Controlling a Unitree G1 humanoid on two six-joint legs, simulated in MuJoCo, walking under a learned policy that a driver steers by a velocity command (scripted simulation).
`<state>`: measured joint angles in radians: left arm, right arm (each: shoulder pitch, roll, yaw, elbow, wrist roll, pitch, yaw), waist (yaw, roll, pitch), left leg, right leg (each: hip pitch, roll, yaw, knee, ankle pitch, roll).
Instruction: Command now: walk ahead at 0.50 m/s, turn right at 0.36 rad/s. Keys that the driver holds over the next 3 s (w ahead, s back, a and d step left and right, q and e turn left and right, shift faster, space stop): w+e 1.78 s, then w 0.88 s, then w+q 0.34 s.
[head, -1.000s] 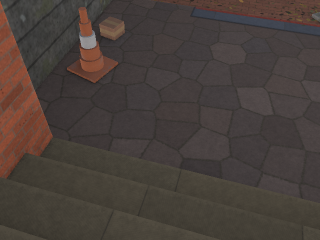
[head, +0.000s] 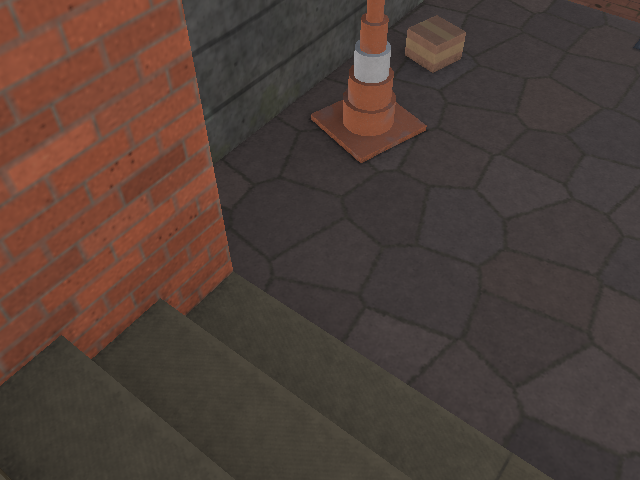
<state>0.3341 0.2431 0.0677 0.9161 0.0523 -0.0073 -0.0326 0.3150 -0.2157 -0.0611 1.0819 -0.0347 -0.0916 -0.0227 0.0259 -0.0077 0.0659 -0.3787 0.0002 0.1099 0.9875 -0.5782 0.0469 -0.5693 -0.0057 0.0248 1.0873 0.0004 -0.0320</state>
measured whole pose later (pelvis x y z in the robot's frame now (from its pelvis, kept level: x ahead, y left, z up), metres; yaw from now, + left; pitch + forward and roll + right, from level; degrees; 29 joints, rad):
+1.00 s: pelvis +0.56 +0.05 -0.32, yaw -34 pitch -1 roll +0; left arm 0.15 0.26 0.06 0.84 0.05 0.04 -0.01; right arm 0.52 -0.21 -0.03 0.98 -0.01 -0.07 0.00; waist -0.03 -0.04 0.02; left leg -0.31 0.01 0.14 0.74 -0.40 0.07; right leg -0.84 0.04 0.09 1.33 -0.04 -0.07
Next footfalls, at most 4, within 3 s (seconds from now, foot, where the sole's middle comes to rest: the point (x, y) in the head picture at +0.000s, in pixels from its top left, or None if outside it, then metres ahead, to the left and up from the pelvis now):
0.14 right None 0.17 -0.04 -0.89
0.72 left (304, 460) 0.64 0.10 -1.07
1.40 right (423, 437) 0.78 -0.24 -1.24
2.02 left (458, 345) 1.20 -0.42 -1.42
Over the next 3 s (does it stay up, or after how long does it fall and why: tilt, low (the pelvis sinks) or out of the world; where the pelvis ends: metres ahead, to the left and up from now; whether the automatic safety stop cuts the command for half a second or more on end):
stays up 1.32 -0.78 -0.65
